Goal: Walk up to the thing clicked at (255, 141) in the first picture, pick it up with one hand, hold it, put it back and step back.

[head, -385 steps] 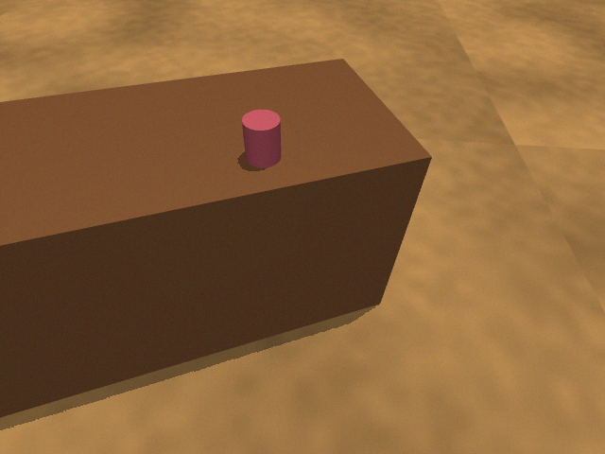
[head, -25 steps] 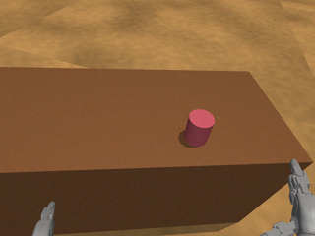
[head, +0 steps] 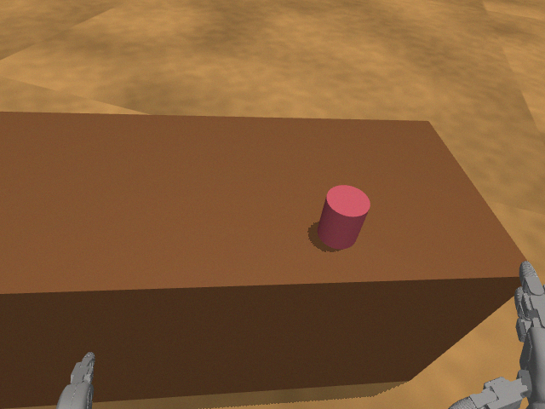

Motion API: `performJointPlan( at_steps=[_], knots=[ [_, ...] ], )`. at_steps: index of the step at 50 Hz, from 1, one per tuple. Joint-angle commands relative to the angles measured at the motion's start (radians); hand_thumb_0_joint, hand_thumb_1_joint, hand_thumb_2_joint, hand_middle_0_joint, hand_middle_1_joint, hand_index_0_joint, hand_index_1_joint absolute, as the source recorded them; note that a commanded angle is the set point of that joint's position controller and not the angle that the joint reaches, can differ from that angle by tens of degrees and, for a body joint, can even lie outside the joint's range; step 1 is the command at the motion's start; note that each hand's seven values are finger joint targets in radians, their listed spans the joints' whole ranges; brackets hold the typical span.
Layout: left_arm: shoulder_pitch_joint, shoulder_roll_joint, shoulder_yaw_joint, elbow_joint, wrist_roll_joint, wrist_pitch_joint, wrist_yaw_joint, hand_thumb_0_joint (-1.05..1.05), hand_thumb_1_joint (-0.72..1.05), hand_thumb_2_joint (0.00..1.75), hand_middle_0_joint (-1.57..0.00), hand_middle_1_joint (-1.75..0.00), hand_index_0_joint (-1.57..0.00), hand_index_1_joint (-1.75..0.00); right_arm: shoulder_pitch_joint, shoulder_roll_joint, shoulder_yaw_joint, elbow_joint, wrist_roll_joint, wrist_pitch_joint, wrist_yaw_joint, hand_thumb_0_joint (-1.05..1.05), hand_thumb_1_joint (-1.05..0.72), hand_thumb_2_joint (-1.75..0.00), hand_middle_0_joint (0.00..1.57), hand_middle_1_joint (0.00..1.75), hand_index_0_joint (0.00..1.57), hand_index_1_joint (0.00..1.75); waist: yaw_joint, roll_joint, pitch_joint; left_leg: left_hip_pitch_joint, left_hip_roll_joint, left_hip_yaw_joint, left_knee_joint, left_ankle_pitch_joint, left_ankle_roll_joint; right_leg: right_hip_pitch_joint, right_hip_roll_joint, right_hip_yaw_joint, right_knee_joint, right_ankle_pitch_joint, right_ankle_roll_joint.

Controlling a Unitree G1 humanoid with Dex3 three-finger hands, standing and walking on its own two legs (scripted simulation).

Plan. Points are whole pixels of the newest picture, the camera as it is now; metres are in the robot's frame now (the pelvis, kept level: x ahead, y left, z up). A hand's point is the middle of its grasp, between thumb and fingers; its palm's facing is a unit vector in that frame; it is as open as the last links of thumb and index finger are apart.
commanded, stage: go down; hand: right
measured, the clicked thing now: (342, 217) +0.48 -0.16 -0.03
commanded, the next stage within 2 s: none
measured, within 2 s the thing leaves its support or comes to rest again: neither
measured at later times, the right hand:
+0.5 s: hand (487, 286) +0.26 -0.29 +0.09, palm faces +0.28 +0.93 -0.24, open 17.6 cm
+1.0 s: hand (491, 250) +0.31 -0.33 +0.10, palm faces +0.14 +0.99 -0.02, open 17.6 cm
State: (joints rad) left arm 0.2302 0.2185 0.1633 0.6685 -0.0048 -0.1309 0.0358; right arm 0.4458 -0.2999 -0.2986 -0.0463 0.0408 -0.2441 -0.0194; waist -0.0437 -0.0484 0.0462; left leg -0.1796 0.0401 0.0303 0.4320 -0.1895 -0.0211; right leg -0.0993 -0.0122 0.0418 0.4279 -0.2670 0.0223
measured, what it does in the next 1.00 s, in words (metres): stands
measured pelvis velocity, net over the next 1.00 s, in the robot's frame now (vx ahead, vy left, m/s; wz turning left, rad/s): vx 0.00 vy -0.01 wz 0.00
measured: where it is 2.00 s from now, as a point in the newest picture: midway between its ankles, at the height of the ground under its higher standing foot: outside the picture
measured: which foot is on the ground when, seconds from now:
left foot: down 0.00-1.00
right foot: down 0.00-1.00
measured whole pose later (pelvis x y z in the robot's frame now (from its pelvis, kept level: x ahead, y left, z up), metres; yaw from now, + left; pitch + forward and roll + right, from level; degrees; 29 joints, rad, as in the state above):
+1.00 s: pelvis +0.00 -0.01 -0.01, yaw +0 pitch +2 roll +1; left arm 0.17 0.23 0.01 0.73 -0.03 -0.20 0.16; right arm -0.25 -0.54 -0.51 0.70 0.29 -0.21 0.50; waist 0.01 0.01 -0.04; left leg -0.32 0.04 0.03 0.50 -0.21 -0.03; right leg -0.26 -0.01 0.05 0.54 -0.32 0.01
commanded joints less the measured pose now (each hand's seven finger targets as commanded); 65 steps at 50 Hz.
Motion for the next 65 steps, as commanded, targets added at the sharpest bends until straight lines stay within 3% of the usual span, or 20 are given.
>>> performJointPlan(
  at_steps=[1,2,3,4,6,7,9,17,21,24,26,31,36,42,45,49,54,58,62,65],
  knots=[
    [-0.105,0.178,0.089,-0.164,-0.014,-0.053,0.016,0.0,-0.49,0.0,-0.05,-0.05,-0.07,-0.03,-0.073,-0.232,-0.126,-0.116,0.007,-0.073,-0.023,0.0,0.49,-0.05,0.05,0.06,0.05,0.06,0.013,0.044,-0.053,0.079,-0.02,0.045,-0.076,0.04,0.016,-0.098,0.03,-0.06,-0.088,0.113,-0.034],
    [-0.128,0.092,-0.009,-0.145,0.017,-0.051,-0.004,0.0,-0.57,0.08,-0.06,-0.06,-0.05,-0.08,-0.106,-0.134,-0.093,-0.264,-0.006,-0.115,-0.015,0.0,0.51,-0.06,0.05,0.06,0.05,0.06,0.007,0.049,-0.12,0.056,-0.033,0.042,-0.053,0.049,0.01,-0.088,0.03,-0.045,-0.067,0.11,-0.033],
    [-0.115,0.154,0.065,-0.18,-0.017,-0.051,0.015,0.0,-0.49,0.0,-0.05,-0.05,-0.07,-0.03,-0.081,-0.23,-0.124,-0.127,0.006,-0.084,-0.021,0.0,0.49,-0.05,0.05,0.06,0.05,0.06,0.009,0.038,-0.068,0.079,-0.02,0.042,-0.068,0.058,0.017,-0.086,0.03,-0.062,-0.085,0.133,-0.031],
    [-0.133,0.12,0.01,-0.19,0.017,-0.054,0.002,0.0,-0.55,0.04,-0.05,-0.04,-0.04,-0.05,-0.101,-0.135,-0.094,-0.251,-0.007,-0.123,-0.016,0.0,0.57,-0.02,0.05,0.05,0.06,0.05,0.016,0.068,-0.113,0.053,-0.036,0.045,-0.05,0.057,0.01,-0.089,0.027,-0.045,-0.066,0.117,-0.032],
    [-0.087,0.149,0.05,-0.165,0.014,-0.053,0.008,0.0,-0.55,0.04,-0.05,-0.04,-0.04,-0.05,-0.133,-0.199,-0.154,-0.209,-0.005,-0.138,-0.016,0.0,0.58,-0.03,0.04,0.05,0.05,0.05,0.014,0.038,-0.13,0.061,-0.034,0.044,-0.044,0.061,0.011,-0.084,0.029,-0.043,-0.067,0.118,-0.03],
    [-0.073,0.151,0.059,-0.156,0.011,-0.052,0.011,0.0,-0.55,0.04,-0.05,-0.04,-0.04,-0.05,-0.118,-0.178,-0.134,-0.144,-0.004,-0.132,-0.007,0.0,0.6,-0.03,0.04,0.05,0.05,0.05,0.038,0.052,-0.104,0.042,-0.037,0.046,-0.038,0.076,0.011,-0.08,0.025,-0.04,-0.067,0.131,-0.029],
    [-0.094,0.166,0.072,-0.146,0.01,-0.049,0.013,0.0,-0.55,0.04,-0.05,-0.04,-0.04,-0.05,-0.157,-0.212,-0.176,-0.127,0.011,-0.135,0.0,0.0,0.59,-0.03,0.04,0.05,0.05,0.05,0.031,0.038,-0.084,0.037,-0.032,0.042,-0.042,0.062,0.01,-0.107,0.031,-0.039,-0.067,0.108,-0.03],
    [-0.168,0.081,-0.035,-0.081,-0.006,-0.048,0.029,0.0,-0.55,0.04,-0.05,-0.04,-0.04,-0.04,-0.401,-0.264,-0.194,-0.044,0.083,-0.124,0.11,0.0,0.61,-0.03,0.04,0.05,0.05,0.05,0.037,-0.013,-0.114,0.02,-0.026,0.026,-0.036,0.076,0.011,-0.121,0.033,-0.034,-0.048,0.101,-0.031],
    [-0.189,0.134,-0.032,-0.085,-0.015,-0.057,0.07,0.0,-0.55,0.04,-0.05,-0.04,-0.05,-0.04,-0.581,-0.364,-0.233,0.083,0.136,-0.1,0.2,0.0,0.57,-0.02,0.05,0.05,0.05,0.05,0.062,-0.004,-0.196,0.024,-0.022,0.021,-0.029,0.109,0.008,-0.088,0.034,-0.026,-0.032,0.122,-0.036],
    [-0.17,0.115,-0.071,-0.047,-0.023,-0.057,0.093,0.0,-0.54,0.03,-0.05,-0.04,-0.05,-0.04,-0.63,-0.392,-0.244,0.211,0.178,-0.063,0.282,0.0,0.56,-0.02,0.05,0.05,0.05,0.05,0.052,-0.023,-0.203,0.015,-0.012,0.015,-0.029,0.099,0.009,-0.101,0.036,-0.026,-0.029,0.121,-0.036],
    [-0.164,0.18,-0.028,-0.062,-0.026,-0.062,0.11,0.0,-0.54,0.03,-0.05,-0.04,-0.05,-0.04,-0.672,-0.449,-0.272,0.282,0.197,-0.04,0.325,0.0,0.56,-0.02,0.05,0.04,0.06,0.04,0.055,-0.002,-0.232,0.015,-0.018,0.027,-0.022,0.112,0.012,-0.092,0.031,-0.019,-0.036,0.136,-0.034],
    [-0.112,0.169,-0.056,-0.071,-0.034,-0.077,0.113,0.0,-0.55,0.04,-0.04,-0.04,-0.04,-0.04,-0.733,-0.486,-0.298,0.419,0.254,-0.011,0.413,0.0,0.58,-0.01,0.05,0.04,0.05,0.04,0.031,0.008,-0.216,0.02,-0.023,0.036,-0.015,0.14,0.015,-0.118,0.027,-0.02,-0.024,0.175,-0.03],
    [-0.175,0.119,-0.118,-0.051,-0.034,-0.091,0.104,0.0,-0.56,0.05,-0.04,-0.04,-0.04,-0.05,-0.772,-0.484,-0.26,0.471,0.263,-0.005,0.468,0.0,0.61,-0.02,0.05,0.05,0.05,0.05,0.01,-0.036,-0.203,0.003,-0.03,0.028,0.009,0.162,0.027,-0.162,0.012,-0.02,-0.006,0.235,-0.022],
    [-0.188,0.165,-0.113,-0.134,-0.025,-0.114,0.125,0.0,-0.55,0.05,-0.05,-0.05,-0.05,-0.05,-0.933,-0.559,-0.284,0.396,0.264,-0.05,0.49,0.0,0.56,-0.03,0.05,0.05,0.05,0.05,0.042,-0.025,-0.385,0.052,-0.029,0.013,0.035,0.223,0.023,-0.09,0.015,-0.016,0.03,0.29,-0.026],
    [-0.136,0.223,-0.063,-0.089,-0.027,-0.109,0.144,0.0,-0.55,0.04,-0.05,-0.05,-0.05,-0.05,-0.977,-0.599,-0.303,0.487,0.276,-0.05,0.497,0.0,0.53,-0.03,0.06,0.04,0.05,0.04,0.067,-0.031,-0.343,0.009,-0.037,0.016,0.031,0.188,0.023,-0.101,0.013,-0.007,0.035,0.267,-0.026],
    [-0.09,0.179,-0.103,-0.036,-0.03,-0.118,0.15,0.0,-0.56,0.05,-0.05,-0.04,-0.04,-0.05,-1.077,-0.661,-0.323,0.528,0.289,-0.044,0.531,0.0,0.53,-0.03,0.06,0.04,0.05,0.04,0.074,-0.089,-0.282,-0.035,-0.029,0.013,0.021,0.135,0.026,-0.155,0.015,-0.011,0.024,0.177,-0.027],
    [-0.101,0.143,-0.143,-0.002,-0.028,-0.14,0.148,0.0,-0.55,0.04,-0.05,-0.05,-0.05,-0.05,-1.069,-0.59,-0.239,0.686,0.296,-0.007,0.612,0.0,0.55,-0.02,0.06,0.04,0.05,0.04,0.102,-0.068,-0.233,-0.089,-0.029,0.012,0.03,0.122,0.021,-0.203,0.015,-0.007,0.038,0.136,-0.033],
    [-0.128,0.242,-0.08,-0.054,-0.024,-0.154,0.163,0.0,-0.56,0.05,-0.05,-0.05,-0.04,-0.05,-1.157,-0.687,-0.279,0.693,0.308,0.003,0.654,0.0,0.57,-0.03,0.06,0.05,0.05,0.04,0.102,-0.078,-0.35,-0.088,-0.033,0.011,0.059,0.161,0.026,-0.156,0.004,0.009,0.07,0.231,-0.023],
    [-0.153,0.187,-0.144,-0.092,-0.025,-0.155,0.158,0.0,-0.56,0.06,-0.05,-0.05,-0.04,-0.05,-1.171,-0.728,-0.328,0.752,0.321,-0.014,0.655,0.0,0.58,-0.03,0.05,0.05,0.05,0.05,0.065,-0.043,-0.382,-0.062,-0.036,0.013,0.075,0.165,0.027,-0.199,0.0,0.015,0.099,0.269,-0.02],
    [-0.17,0.244,-0.109,-0.193,-0.021,-0.154,0.167,0.0,-0.56,0.06,-0.05,-0.05,-0.04,-0.05,-1.17,-0.755,-0.34,0.791,0.305,-0.015,0.639,0.0,0.56,-0.03,0.06,0.04,0.06,0.04,0.068,-0.02,-0.411,-0.051,-0.04,0.01,0.078,0.151,0.028,-0.204,-0.004,0.012,0.098,0.253,-0.019]
  ],
)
